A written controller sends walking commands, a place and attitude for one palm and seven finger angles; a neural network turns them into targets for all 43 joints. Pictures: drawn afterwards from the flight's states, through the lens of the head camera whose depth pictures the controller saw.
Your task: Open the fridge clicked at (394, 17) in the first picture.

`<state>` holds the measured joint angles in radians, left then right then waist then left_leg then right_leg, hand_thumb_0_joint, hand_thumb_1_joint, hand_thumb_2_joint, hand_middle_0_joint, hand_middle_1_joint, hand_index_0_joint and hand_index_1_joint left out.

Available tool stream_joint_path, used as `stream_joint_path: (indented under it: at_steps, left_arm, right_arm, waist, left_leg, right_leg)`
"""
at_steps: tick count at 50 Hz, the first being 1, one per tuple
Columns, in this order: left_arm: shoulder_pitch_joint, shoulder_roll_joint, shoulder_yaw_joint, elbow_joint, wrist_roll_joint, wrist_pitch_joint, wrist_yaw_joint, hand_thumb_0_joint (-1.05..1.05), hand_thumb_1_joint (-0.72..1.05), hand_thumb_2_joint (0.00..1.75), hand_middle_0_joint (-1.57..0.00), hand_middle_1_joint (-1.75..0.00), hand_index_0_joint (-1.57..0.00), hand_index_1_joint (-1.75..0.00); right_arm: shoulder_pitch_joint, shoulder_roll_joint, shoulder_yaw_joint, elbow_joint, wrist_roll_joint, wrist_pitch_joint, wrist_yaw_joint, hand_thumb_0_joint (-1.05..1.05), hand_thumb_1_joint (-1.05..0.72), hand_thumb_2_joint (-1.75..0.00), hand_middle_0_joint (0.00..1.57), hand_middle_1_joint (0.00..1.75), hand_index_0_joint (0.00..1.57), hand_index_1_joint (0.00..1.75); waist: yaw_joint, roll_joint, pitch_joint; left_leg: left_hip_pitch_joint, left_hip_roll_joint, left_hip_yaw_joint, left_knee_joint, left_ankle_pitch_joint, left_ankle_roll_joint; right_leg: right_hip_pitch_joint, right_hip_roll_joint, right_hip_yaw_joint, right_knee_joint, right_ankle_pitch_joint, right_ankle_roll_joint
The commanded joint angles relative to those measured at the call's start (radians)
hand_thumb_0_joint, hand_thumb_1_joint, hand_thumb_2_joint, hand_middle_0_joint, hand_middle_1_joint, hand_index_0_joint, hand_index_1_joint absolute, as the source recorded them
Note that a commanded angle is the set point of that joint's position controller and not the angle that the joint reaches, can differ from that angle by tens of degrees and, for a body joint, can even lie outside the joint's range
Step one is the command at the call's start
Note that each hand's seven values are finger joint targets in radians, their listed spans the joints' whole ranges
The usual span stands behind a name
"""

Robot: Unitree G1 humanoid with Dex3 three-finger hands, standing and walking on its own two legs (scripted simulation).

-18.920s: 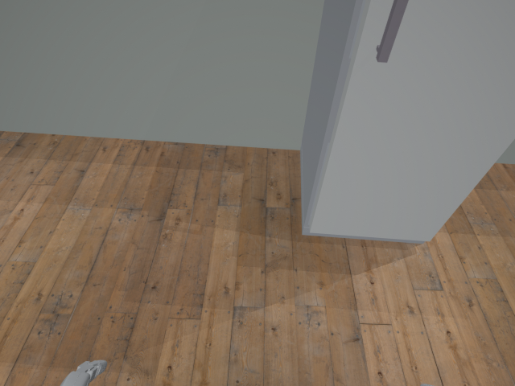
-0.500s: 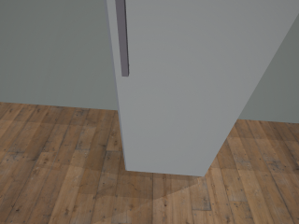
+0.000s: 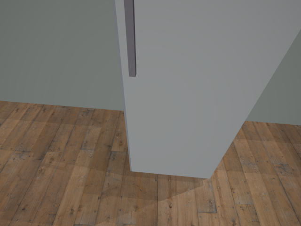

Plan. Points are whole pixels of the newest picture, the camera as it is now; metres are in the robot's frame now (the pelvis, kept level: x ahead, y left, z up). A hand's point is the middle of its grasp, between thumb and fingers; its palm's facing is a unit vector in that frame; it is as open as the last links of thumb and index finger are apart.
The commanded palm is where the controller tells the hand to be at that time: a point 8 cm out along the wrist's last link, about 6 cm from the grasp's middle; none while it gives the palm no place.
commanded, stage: look again from close up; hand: left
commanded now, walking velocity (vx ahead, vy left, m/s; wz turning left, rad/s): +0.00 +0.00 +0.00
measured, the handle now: (131, 26) +0.56 +0.10 +0.27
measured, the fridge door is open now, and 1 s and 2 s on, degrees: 0 0 0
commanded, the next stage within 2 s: shuffle to correct the standing spot in 1.14 s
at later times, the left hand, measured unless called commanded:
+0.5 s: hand out of the picture +0.02 +0.16 -0.17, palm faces -0.01 -0.98 -0.22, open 7.4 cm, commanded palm none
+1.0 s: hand out of the picture +0.05 +0.15 -0.17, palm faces -0.02 -0.98 -0.20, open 7.4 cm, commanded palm none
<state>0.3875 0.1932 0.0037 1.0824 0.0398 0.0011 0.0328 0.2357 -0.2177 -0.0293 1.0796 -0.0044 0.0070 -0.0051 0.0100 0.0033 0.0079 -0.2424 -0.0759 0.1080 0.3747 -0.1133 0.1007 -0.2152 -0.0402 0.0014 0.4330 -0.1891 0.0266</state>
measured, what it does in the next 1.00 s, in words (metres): stands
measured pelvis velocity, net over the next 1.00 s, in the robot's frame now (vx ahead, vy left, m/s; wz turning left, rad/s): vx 0.04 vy -0.03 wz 0.00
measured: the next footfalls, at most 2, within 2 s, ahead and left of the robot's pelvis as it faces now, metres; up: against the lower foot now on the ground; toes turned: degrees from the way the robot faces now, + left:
none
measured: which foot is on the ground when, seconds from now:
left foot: down 0.00-1.00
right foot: down 0.00-1.00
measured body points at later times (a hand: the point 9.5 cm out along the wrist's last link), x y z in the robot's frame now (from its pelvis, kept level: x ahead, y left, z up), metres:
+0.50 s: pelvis +0.02 -0.02 +0.00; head +0.02 -0.02 +0.45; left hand +0.02 +0.22 -0.15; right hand +0.03 -0.27 -0.15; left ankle +0.07 +0.04 -0.74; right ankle +0.04 -0.15 -0.74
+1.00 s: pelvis +0.04 -0.03 +0.01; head +0.05 -0.02 +0.46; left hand +0.05 +0.21 -0.15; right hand +0.05 -0.26 -0.15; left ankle +0.07 +0.04 -0.74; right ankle +0.04 -0.15 -0.74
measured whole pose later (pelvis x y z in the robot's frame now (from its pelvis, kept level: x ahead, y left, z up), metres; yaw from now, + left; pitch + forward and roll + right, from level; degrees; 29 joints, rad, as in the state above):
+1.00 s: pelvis +0.04 -0.03 +0.01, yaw +0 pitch -2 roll +0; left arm 0.28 0.18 -0.02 1.09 0.02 -0.01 0.04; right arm 0.24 -0.18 0.00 1.13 0.00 -0.01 -0.01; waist -0.01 -0.01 0.03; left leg -0.18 -0.04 0.09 0.36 -0.15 0.07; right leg -0.13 -0.01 -0.01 0.36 -0.21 0.01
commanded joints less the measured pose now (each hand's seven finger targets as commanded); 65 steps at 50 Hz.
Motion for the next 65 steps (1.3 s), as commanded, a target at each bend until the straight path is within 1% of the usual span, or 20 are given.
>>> stream_joint_path:
  at_steps: [1, 4, 7, 12, 13, 16, 23, 26, 34, 38, 40, 43, 46, 48, 53, 54, 56, 62, 64, 65]
  left_arm:
    - [0.070, 0.119, 0.023, -0.027, -0.003, -0.013, 0.007, 0.00, 0.90, 0.90, -0.20, -0.30, -0.20, -0.30]
    - [0.078, 0.125, 0.026, -0.024, -0.003, -0.013, 0.007, 0.00, 0.90, 0.90, -0.20, -0.30, -0.20, -0.30]
    - [0.062, 0.124, 0.024, -0.024, -0.006, -0.017, 0.006, 0.00, 0.90, 0.90, -0.20, -0.30, -0.20, -0.30]
    - [0.047, 0.122, 0.021, -0.024, -0.008, -0.018, 0.008, 0.00, 0.90, 0.90, -0.20, -0.30, -0.20, -0.30]
    - [0.042, 0.123, 0.021, -0.023, -0.009, -0.018, 0.007, 0.00, 0.90, 0.90, -0.20, -0.30, -0.20, -0.30]
    - [0.020, 0.126, 0.017, -0.028, -0.012, -0.026, 0.008, 0.00, 0.90, 0.90, -0.20, -0.30, -0.20, -0.30]
    - [-0.007, 0.122, 0.010, -0.030, -0.015, -0.027, 0.008, 0.00, 0.90, 0.90, -0.20, -0.30, -0.20, -0.30]
    - [-0.015, 0.122, 0.009, -0.032, -0.017, -0.031, 0.009, 0.00, 0.90, 0.90, -0.20, -0.30, -0.20, -0.30]
    - [-0.037, 0.114, 0.005, -0.033, -0.019, -0.029, 0.011, 0.00, 0.90, 0.90, -0.20, -0.30, -0.20, -0.30]
    - [-0.048, 0.107, 0.004, -0.030, -0.020, -0.029, 0.011, 0.00, 0.90, 0.90, -0.20, -0.30, -0.20, -0.30]
    - [-0.049, 0.111, 0.005, -0.030, -0.020, -0.031, 0.012, 0.00, 0.90, 0.90, -0.20, -0.30, -0.20, -0.30]
    - [-0.051, 0.105, 0.004, -0.029, -0.021, -0.030, 0.012, 0.00, 0.90, 0.90, -0.20, -0.30, -0.20, -0.30]
    - [-0.047, 0.106, 0.004, -0.026, -0.022, -0.030, 0.012, 0.00, 0.90, 0.90, -0.20, -0.30, -0.20, -0.30]
    - [-0.051, 0.104, 0.003, -0.024, -0.021, -0.028, 0.012, 0.00, 0.90, 0.90, -0.20, -0.30, -0.20, -0.30]
    - [-0.046, 0.104, 0.002, -0.019, -0.021, -0.028, 0.011, 0.00, 0.90, 0.90, -0.20, -0.30, -0.20, -0.30]
    - [-0.041, 0.111, 0.003, -0.021, -0.020, -0.030, 0.011, 0.00, 0.90, 0.90, -0.20, -0.30, -0.20, -0.30]
    - [-0.044, 0.110, 0.004, -0.017, -0.021, -0.030, 0.010, 0.00, 0.90, 0.90, -0.20, -0.30, -0.20, -0.30]
    - [-0.047, 0.116, 0.005, -0.010, -0.020, -0.028, 0.009, 0.00, 0.90, 0.90, -0.20, -0.30, -0.20, -0.30]
    - [-0.015, 0.060, -0.007, 0.007, -0.022, -0.022, 0.010, 0.00, 0.90, 0.90, -0.20, -0.30, -0.20, -0.30]
    - [-0.005, 0.053, -0.008, 0.015, -0.022, -0.018, 0.009, 0.00, 0.90, 0.90, -0.20, -0.30, -0.20, -0.30]
  right_arm:
    - [0.018, -0.154, -0.034, -0.040, -0.005, -0.015, -0.011, 0.00, -0.90, -0.90, 0.20, 0.30, 0.20, 0.30]
    - [0.022, -0.155, -0.035, -0.040, -0.005, -0.016, -0.011, 0.00, -0.90, -0.90, 0.20, 0.30, 0.20, 0.30]
    - [0.024, -0.150, -0.032, -0.036, -0.005, -0.019, -0.011, 0.00, -0.90, -0.90, 0.20, 0.30, 0.20, 0.30]
    - [0.029, -0.144, -0.029, -0.028, -0.003, -0.019, -0.011, 0.00, -0.90, -0.90, 0.20, 0.30, 0.20, 0.30]
    - [0.032, -0.141, -0.028, -0.025, -0.003, -0.019, -0.011, 0.00, -0.90, -0.90, 0.20, 0.30, 0.20, 0.30]
    - [0.035, -0.130, -0.022, -0.023, -0.002, -0.025, -0.010, 0.00, -0.90, -0.90, 0.20, 0.30, 0.20, 0.30]
    - [0.040, -0.117, -0.012, -0.010, -0.003, -0.024, -0.009, 0.00, -0.90, -0.90, 0.20, 0.30, 0.20, 0.30]
    - [0.040, -0.110, -0.009, -0.007, -0.003, -0.030, -0.009, 0.00, -0.90, -0.90, 0.20, 0.30, 0.20, 0.30]
    - [0.038, -0.101, -0.001, 0.005, -0.003, -0.031, -0.011, 0.00, -0.90, -0.90, 0.20, 0.30, 0.20, 0.30]
    - [0.039, -0.096, 0.003, 0.008, -0.003, -0.033, -0.013, 0.00, -0.90, -0.90, 0.20, 0.30, 0.20, 0.30]
    - [0.036, -0.097, 0.002, 0.008, -0.002, -0.035, -0.013, 0.00, -0.90, -0.90, 0.20, 0.30, 0.20, 0.30]
    - [0.038, -0.095, 0.004, 0.014, -0.002, -0.034, -0.014, 0.00, -0.90, -0.90, 0.20, 0.30, 0.20, 0.30]
    - [0.033, -0.094, 0.005, 0.013, -0.002, -0.035, -0.015, 0.00, -0.90, -0.90, 0.20, 0.30, 0.20, 0.30]
    - [0.037, -0.096, 0.005, 0.017, -0.002, -0.033, -0.015, 0.00, -0.90, -0.90, 0.20, 0.30, 0.20, 0.30]
    - [0.036, -0.097, 0.005, 0.019, -0.002, -0.032, -0.016, 0.00, -0.90, -0.90, 0.20, 0.30, 0.20, 0.30]
    - [0.036, -0.102, 0.003, 0.016, -0.001, -0.034, -0.015, 0.00, -0.90, -0.90, 0.20, 0.30, 0.20, 0.30]
    - [0.031, -0.105, 0.003, 0.018, -0.002, -0.036, -0.017, 0.00, -0.90, -0.90, 0.20, 0.30, 0.20, 0.30]
    - [0.027, -0.116, 0.002, 0.018, -0.001, -0.037, -0.018, 0.00, -0.90, -0.90, 0.20, 0.30, 0.20, 0.30]
    - [0.057, -0.064, 0.015, 0.033, -0.004, -0.033, -0.018, 0.00, -0.90, -0.90, 0.20, 0.30, 0.20, 0.30]
    - [0.065, -0.060, 0.015, 0.037, -0.005, -0.031, -0.018, 0.00, -0.90, -0.90, 0.20, 0.30, 0.20, 0.30]
  waist:
    - [-0.003, 0.014, 0.085]
    - [0.000, 0.020, 0.070]
    - [-0.006, -0.005, 0.060]
    - [-0.008, 0.007, 0.067]
    - [-0.008, -0.002, 0.071]
    - [-0.014, -0.033, 0.053]
    - [-0.016, -0.014, 0.070]
    - [-0.017, -0.010, 0.035]
    - [-0.014, 0.003, 0.042]
    - [-0.017, -0.014, 0.039]
    - [-0.016, -0.019, 0.029]
    - [-0.017, -0.014, 0.034]
    - [-0.014, -0.005, 0.036]
    - [-0.016, -0.015, 0.051]
    - [-0.017, -0.010, 0.051]
    - [-0.012, -0.007, 0.032]
    - [-0.015, -0.010, 0.027]
    - [-0.015, -0.010, 0.045]
    - [-0.015, -0.005, 0.025]
    - [-0.017, -0.006, 0.024]
  left_leg:
    - [-0.048, 0.210, -0.260, -0.206, -0.405, -0.068]
    - [-0.043, 0.211, -0.262, -0.209, -0.402, -0.070]
    - [-0.025, 0.206, -0.251, -0.193, -0.357, -0.070]
    - [-0.015, 0.206, -0.249, -0.191, -0.342, -0.069]
    - [-0.022, 0.203, -0.249, -0.191, -0.343, -0.069]
    - [0.015, 0.193, -0.224, -0.151, -0.234, -0.065]
    - [0.011, 0.190, -0.216, -0.145, -0.230, -0.068]
    - [0.042, 0.187, -0.200, -0.120, -0.152, -0.069]
    - [0.050, 0.194, -0.194, -0.116, -0.102, -0.073]
    - [0.062, 0.192, -0.187, -0.112, -0.075, -0.075]
    - [0.074, 0.194, -0.182, -0.099, -0.022, -0.073]
    - [0.076, 0.193, -0.184, -0.109, -0.046, -0.075]
    - [0.080, 0.193, -0.183, -0.105, -0.021, -0.073]
    - [0.074, 0.193, -0.188, -0.118, -0.063, -0.075]
    - [0.080, 0.195, -0.191, -0.125, -0.076, -0.074]
    - [0.089, 0.195, -0.189, -0.113, -0.042, -0.071]
    - [0.100, 0.197, -0.186, -0.114, -0.028, -0.071]
    - [0.094, 0.199, -0.197, -0.133, -0.050, -0.072]
    - [0.098, 0.201, -0.195, -0.137, -0.114, -0.076]
    - [0.101, 0.201, -0.200, -0.144, -0.167, -0.076]
  right_leg:
    - [-0.049, -0.037, 0.055, -0.065, -0.120, -0.051]
    - [-0.035, -0.036, 0.050, -0.059, -0.110, -0.052]
    - [-0.035, -0.046, 0.061, -0.074, -0.102, -0.055]
    - [-0.036, -0.049, 0.063, -0.083, -0.092, -0.053]
    - [-0.031, -0.049, 0.066, -0.086, -0.097, -0.053]
    - [-0.029, -0.067, 0.086, -0.112, -0.065, -0.058]
    - [-0.030, -0.069, 0.091, -0.135, -0.081, -0.053]
    - [-0.009, -0.077, 0.094, -0.133, -0.031, -0.056]
    - [0.010, -0.072, 0.087, -0.129, 0.017, -0.052]
    - [0.017, -0.074, 0.088, -0.132, 0.028, -0.050]
    - [0.028, -0.076, 0.088, -0.132, 0.056, -0.049]
    - [0.029, -0.074, 0.084, -0.135, 0.038, -0.048]
    - [0.034, -0.077, 0.084, -0.139, 0.050, -0.048]
    - [0.026, -0.075, 0.081, -0.141, 0.026, -0.046]
    - [0.025, -0.074, 0.080, -0.142, 0.022, -0.047]
    - [0.040, -0.075, 0.081, -0.142, 0.045, -0.047]
    - [0.037, -0.076, 0.080, -0.141, 0.048, -0.047]
    - [0.040, -0.074, 0.072, -0.138, 0.037, -0.043]
    - [0.051, -0.071, 0.061, -0.133, 0.011, -0.034]
    - [0.043, -0.066, 0.055, -0.119, -0.024, -0.034]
